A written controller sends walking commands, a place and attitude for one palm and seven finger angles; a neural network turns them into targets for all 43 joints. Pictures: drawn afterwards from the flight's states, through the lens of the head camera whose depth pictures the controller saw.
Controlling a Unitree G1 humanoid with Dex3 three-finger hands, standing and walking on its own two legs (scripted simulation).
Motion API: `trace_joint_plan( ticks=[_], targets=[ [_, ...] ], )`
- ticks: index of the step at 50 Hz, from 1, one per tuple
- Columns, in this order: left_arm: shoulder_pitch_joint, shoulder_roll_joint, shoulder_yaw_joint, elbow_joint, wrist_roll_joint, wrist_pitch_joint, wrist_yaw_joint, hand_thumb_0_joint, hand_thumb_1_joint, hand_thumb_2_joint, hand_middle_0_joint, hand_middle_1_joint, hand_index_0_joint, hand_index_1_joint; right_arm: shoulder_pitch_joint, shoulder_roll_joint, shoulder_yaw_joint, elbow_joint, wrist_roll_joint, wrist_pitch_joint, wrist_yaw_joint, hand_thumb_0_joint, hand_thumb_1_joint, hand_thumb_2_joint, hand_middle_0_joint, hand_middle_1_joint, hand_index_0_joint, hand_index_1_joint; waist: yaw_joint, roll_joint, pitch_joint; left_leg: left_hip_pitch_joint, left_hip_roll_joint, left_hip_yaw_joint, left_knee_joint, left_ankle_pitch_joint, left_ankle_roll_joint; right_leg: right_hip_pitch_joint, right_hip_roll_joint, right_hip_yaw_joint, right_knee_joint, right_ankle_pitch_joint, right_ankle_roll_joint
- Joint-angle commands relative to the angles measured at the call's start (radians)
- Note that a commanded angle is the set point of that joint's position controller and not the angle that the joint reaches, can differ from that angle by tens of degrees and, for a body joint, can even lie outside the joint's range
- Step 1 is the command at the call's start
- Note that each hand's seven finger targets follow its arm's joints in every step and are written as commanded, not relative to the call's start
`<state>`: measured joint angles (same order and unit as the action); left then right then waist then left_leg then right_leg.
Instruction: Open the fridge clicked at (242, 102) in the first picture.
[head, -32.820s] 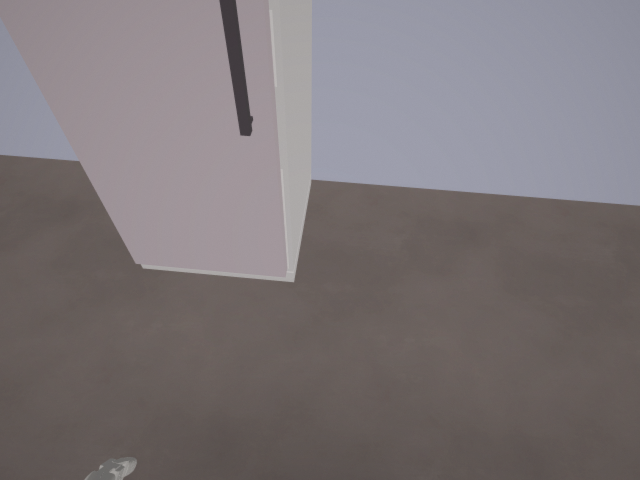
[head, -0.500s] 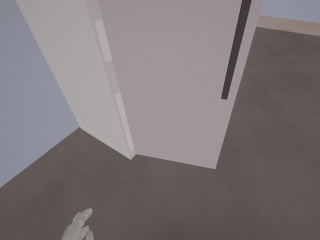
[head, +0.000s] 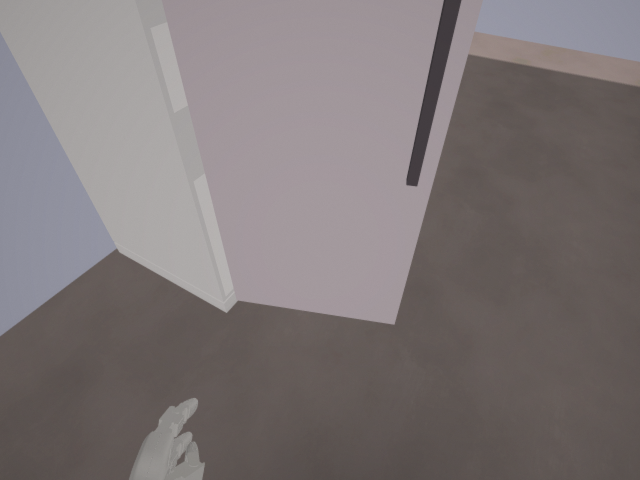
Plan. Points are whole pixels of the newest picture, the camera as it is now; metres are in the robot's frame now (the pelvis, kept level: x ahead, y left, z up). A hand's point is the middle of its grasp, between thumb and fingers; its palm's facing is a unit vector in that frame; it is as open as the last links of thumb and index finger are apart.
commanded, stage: let the arm hang, fingers relaxed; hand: right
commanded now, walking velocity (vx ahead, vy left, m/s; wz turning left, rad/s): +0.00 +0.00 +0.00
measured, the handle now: (435, 71) +0.74 -0.16 +0.20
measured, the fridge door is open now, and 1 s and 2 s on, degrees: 69 69 69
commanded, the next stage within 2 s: look to check the result in 1.20 s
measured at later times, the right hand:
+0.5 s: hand out of the picture -0.02 -0.19 -0.18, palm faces +0.03 +0.99 -0.15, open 7.2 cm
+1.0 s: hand out of the picture +0.08 -0.29 -0.13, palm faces +0.02 +0.93 -0.37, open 7.4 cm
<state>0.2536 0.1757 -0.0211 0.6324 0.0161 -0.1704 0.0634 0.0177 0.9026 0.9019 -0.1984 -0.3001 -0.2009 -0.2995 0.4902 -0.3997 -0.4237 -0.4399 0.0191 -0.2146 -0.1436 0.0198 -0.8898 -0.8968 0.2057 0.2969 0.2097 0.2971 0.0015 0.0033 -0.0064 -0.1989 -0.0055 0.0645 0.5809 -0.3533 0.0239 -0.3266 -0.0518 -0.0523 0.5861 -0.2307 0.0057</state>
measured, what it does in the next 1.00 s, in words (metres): stands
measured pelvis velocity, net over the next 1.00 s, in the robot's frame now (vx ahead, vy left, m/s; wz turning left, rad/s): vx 0.00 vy -0.03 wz -0.04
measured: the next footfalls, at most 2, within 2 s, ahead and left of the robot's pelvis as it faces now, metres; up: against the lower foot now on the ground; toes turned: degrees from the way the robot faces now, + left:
none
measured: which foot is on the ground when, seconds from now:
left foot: down 0.00-1.00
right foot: down 0.00-1.00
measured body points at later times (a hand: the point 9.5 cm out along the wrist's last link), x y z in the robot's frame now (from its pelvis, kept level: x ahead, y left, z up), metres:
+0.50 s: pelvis -0.01 -0.01 +0.00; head +0.02 -0.03 +0.45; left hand +0.06 +0.28 -0.12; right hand -0.02 -0.24 -0.16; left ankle -0.02 +0.10 -0.73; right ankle +0.05 -0.13 -0.73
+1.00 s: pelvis +0.00 -0.03 +0.02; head +0.00 -0.02 +0.47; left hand +0.11 +0.25 -0.12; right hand +0.08 -0.34 -0.10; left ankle -0.02 +0.10 -0.73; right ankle +0.05 -0.13 -0.73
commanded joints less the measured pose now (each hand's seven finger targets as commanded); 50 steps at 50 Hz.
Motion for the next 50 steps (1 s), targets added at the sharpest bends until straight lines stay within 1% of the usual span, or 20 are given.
trace_joint_plan(
  ticks=[1,4,5,6,7,8,9,10,12,13,14,15,17,19,21,23,25,31,41,50],
  targets=[
    [-0.07,0.136,0.06,-0.135,-0.011,-0.038,-0.002,0.0,0.9,0.9,-0.2,-0.3,-0.2,-0.3,-0.019,-0.173,-0.111,-0.176,0.02,-0.054,-0.014,0.0,-0.9,-0.9,0.2,0.3,0.2,0.3,0.006,0.098,-0.078,-0.019,0.193,-0.248,-0.206,0.283,0.066,0.023,-0.006,0.005,0.036,0.057,-0.014],
    [-0.091,0.141,0.058,-0.132,-0.013,-0.03,0.005,0.0,0.9,0.9,-0.2,-0.3,-0.2,-0.3,-0.04,-0.167,-0.102,-0.137,0.019,-0.043,-0.013,0.0,-0.9,-0.9,0.2,0.3,0.2,0.3,0.005,0.034,-0.081,-0.035,0.151,-0.166,-0.152,0.424,0.023,0.103,-0.019,0.016,-0.032,0.192,-0.02],
    [-0.139,0.338,0.119,0.092,-0.001,-0.033,-0.079,0.0,0.9,0.9,-0.2,-0.3,-0.2,-0.3,-0.071,-0.041,0.284,0.565,-0.072,0.126,0.12,0.0,-0.9,-0.9,0.2,0.3,0.2,0.3,0.048,-0.046,-0.085,-0.092,0.184,-0.049,0.078,0.68,0.006,0.057,-0.075,0.076,0.095,0.515,-0.028],
    [-0.074,0.295,0.119,0.062,-0.015,0.039,-0.072,0.0,0.9,0.9,-0.2,-0.3,-0.2,-0.3,-0.069,-0.004,0.29,0.563,-0.05,0.2,0.135,0.0,-0.9,-0.9,0.2,0.3,0.2,0.3,0.035,-0.063,-0.131,-0.087,0.122,-0.043,0.11,0.481,-0.014,0.077,-0.101,0.096,0.032,0.524,-0.045],
    [-0.089,0.292,0.104,0.057,-0.011,0.071,-0.065,0.0,0.9,0.9,-0.2,-0.3,-0.2,-0.3,-0.095,0.028,0.309,0.597,-0.042,0.215,0.137,0.0,-0.9,-0.9,0.2,0.3,0.2,0.3,0.015,-0.08,-0.125,-0.101,0.078,-0.02,0.175,0.236,-0.024,0.013,-0.154,0.173,-0.026,0.461,-0.094],
    [-0.117,0.301,0.088,0.044,-0.004,0.098,-0.062,0.0,0.9,0.9,-0.2,-0.3,-0.2,-0.3,-0.126,0.021,0.317,0.647,-0.037,0.22,0.138,0.0,-0.9,-0.9,0.2,0.3,0.2,0.3,0.003,-0.076,-0.079,-0.112,0.044,-0.025,0.217,0.0,-0.026,-0.051,-0.194,0.255,-0.102,0.396,-0.14],
    [-0.127,0.305,0.079,0.043,0.008,0.112,-0.06,0.0,0.9,0.9,-0.2,-0.3,-0.2,-0.3,-0.164,0.006,0.324,0.697,-0.038,0.22,0.139,0.0,-0.9,-0.9,0.2,0.3,0.2,0.3,-0.001,-0.006,-0.046,-0.127,0.027,-0.05,0.226,-0.106,-0.02,-0.056,-0.207,0.307,-0.146,0.379,-0.164],
    [-0.132,0.309,0.074,0.054,0.015,0.117,-0.059,0.0,0.9,0.9,-0.2,-0.3,-0.2,-0.3,-0.175,0.001,0.328,0.76,-0.036,0.219,0.14,0.0,-0.9,-0.9,0.2,0.3,0.2,0.3,-0.007,-0.004,-0.058,-0.1,0.034,-0.061,0.185,-0.123,-0.015,-0.062,-0.205,0.317,-0.167,0.326,-0.172],
    [-0.168,0.308,0.072,0.085,0.015,0.128,-0.061,0.0,0.9,0.9,-0.2,-0.3,-0.2,-0.3,-0.176,-0.054,0.325,0.911,-0.045,0.204,0.139,0.0,-0.9,-0.9,0.2,0.3,0.2,0.3,-0.037,0.053,-0.088,0.032,0.072,-0.1,-0.01,0.109,0.004,-0.089,-0.112,0.231,-0.11,0.242,-0.114],
    [-0.173,0.282,0.071,0.103,0.008,0.133,-0.065,0.0,0.9,0.9,-0.2,-0.3,-0.2,-0.3,-0.199,-0.088,0.327,0.978,-0.049,0.197,0.138,0.0,-0.9,-0.9,0.2,0.3,0.2,0.3,-0.022,0.123,-0.089,0.024,0.142,-0.175,-0.091,0.21,0.028,-0.076,-0.038,0.152,-0.045,0.171,-0.068],
    [-0.178,0.255,0.067,0.117,0.007,0.15,-0.063,0.0,0.9,0.9,-0.2,-0.3,-0.2,-0.3,-0.246,-0.111,0.335,1.036,-0.053,0.195,0.137,0.0,-0.9,-0.9,0.2,0.3,0.2,0.3,-0.006,0.278,-0.072,-0.029,0.208,-0.254,-0.186,0.24,0.06,-0.059,0.027,0.088,0.032,0.056,-0.033],
    [-0.168,0.244,0.069,0.149,0.012,0.165,-0.06,0.0,0.9,0.9,-0.2,-0.3,-0.2,-0.3,-0.293,-0.096,0.349,1.089,-0.051,0.194,0.134,0.0,-0.9,-0.9,0.2,0.3,0.2,0.3,0.008,0.258,-0.027,-0.078,0.259,-0.296,-0.229,0.294,0.102,-0.04,0.043,0.065,0.077,-0.064,-0.022],
    [-0.134,0.242,0.07,0.203,0.017,0.175,-0.056,0.0,0.9,0.9,-0.2,-0.3,-0.2,-0.3,-0.352,-0.089,0.363,1.17,-0.05,0.194,0.13,0.0,-0.9,-0.9,0.2,0.3,0.2,0.3,0.035,0.094,-0.016,-0.095,0.238,-0.262,-0.208,0.34,0.124,0.038,0.035,0.06,0.06,-0.045,-0.022],
    [-0.112,0.248,0.065,0.248,0.013,0.171,-0.053,0.0,0.9,0.9,-0.2,-0.3,-0.2,-0.3,-0.356,-0.083,0.37,1.242,-0.041,0.191,0.129,0.0,-0.9,-0.9,0.2,0.3,0.2,0.3,0.038,0.0,-0.048,-0.087,0.166,-0.184,-0.164,0.309,0.068,0.134,-0.005,0.096,-0.047,0.171,-0.027],
    [-0.131,0.258,0.064,0.293,0.011,0.173,-0.048,0.0,0.9,0.9,-0.2,-0.3,-0.2,-0.3,-0.326,-0.044,0.379,1.321,-0.037,0.202,0.131,0.0,-0.9,-0.9,0.2,0.3,0.2,0.3,0.023,-0.12,-0.013,-0.114,0.116,-0.156,-0.215,0.041,0.036,0.138,-0.052,0.148,-0.136,0.072,-0.04],
    [-0.14,0.266,0.065,0.327,0.012,0.174,-0.043,0.0,0.9,0.9,-0.2,-0.3,-0.2,-0.3,-0.295,-0.041,0.374,1.391,-0.035,0.207,0.136,0.0,-0.9,-0.9,0.2,0.3,0.2,0.3,0.005,-0.185,0.025,-0.062,0.091,-0.143,-0.233,-0.006,0.035,0.068,-0.062,0.18,-0.207,-0.042,-0.051],
    [-0.123,0.274,0.068,0.353,0.008,0.167,-0.039,0.0,0.9,0.9,-0.2,-0.3,-0.2,-0.3,-0.275,-0.042,0.373,1.44,-0.034,0.201,0.138,0.0,-0.9,-0.9,0.2,0.3,0.2,0.3,0.002,-0.125,-0.029,-0.005,0.102,-0.142,-0.256,0.041,0.04,0.092,-0.061,0.169,-0.202,-0.017,-0.049],
    [-0.108,0.297,0.075,0.413,0.003,0.162,-0.033,0.0,0.9,0.9,-0.2,-0.3,-0.2,-0.3,-0.289,-0.051,0.379,1.518,-0.033,0.194,0.137,0.0,-0.9,-0.9,0.2,0.3,0.2,0.3,0.007,-0.038,-0.019,-0.006,0.111,-0.127,-0.286,0.091,0.037,0.147,-0.07,0.162,-0.219,0.048,-0.048],
    [-0.167,0.339,0.076,0.437,0.006,0.164,-0.048,0.0,0.9,0.9,-0.2,-0.3,-0.2,-0.3,-0.355,-0.115,0.38,1.532,-0.035,0.194,0.139,0.0,-0.9,-0.9,0.2,0.3,0.2,0.3,0.002,-0.016,0.017,-0.001,0.114,-0.125,-0.307,0.037,0.024,0.14,-0.075,0.176,-0.302,-0.014,-0.042],
    [-0.219,0.367,0.072,0.435,0.005,0.15,-0.058,0.0,0.9,0.9,-0.2,-0.3,-0.2,-0.3,-0.415,-0.145,0.384,1.507,-0.037,0.182,0.14,0.0,-0.9,-0.9,0.2,0.3,0.2,0.3,0.004,0.0,-0.011,0.02,0.125,-0.125,-0.305,0.122,0.01,0.185,-0.078,0.168,-0.314,0.109,-0.04]
  ],
)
